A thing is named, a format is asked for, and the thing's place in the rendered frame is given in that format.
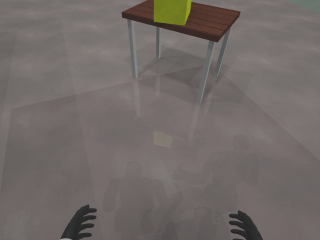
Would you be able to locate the carton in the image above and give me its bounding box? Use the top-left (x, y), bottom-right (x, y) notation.
top-left (154, 0), bottom-right (192, 26)

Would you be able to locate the table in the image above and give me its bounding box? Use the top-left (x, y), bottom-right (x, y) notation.
top-left (121, 0), bottom-right (241, 103)

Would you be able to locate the right robot hand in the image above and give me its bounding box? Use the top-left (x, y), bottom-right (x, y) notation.
top-left (229, 210), bottom-right (263, 240)

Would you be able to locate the left robot hand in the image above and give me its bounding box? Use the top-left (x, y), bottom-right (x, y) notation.
top-left (60, 204), bottom-right (97, 240)

